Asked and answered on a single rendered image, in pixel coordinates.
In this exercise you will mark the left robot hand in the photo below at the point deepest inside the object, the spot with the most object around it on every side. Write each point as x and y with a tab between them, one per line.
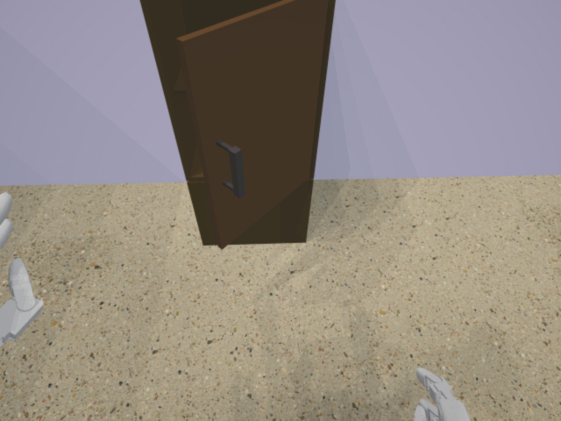
17	315

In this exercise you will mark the right robot hand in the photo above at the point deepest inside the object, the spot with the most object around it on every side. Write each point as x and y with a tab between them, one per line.
448	409

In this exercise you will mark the cupboard door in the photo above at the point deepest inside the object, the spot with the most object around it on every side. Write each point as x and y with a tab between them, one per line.
252	81

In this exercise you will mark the handle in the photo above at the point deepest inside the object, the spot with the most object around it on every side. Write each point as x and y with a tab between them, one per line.
237	172

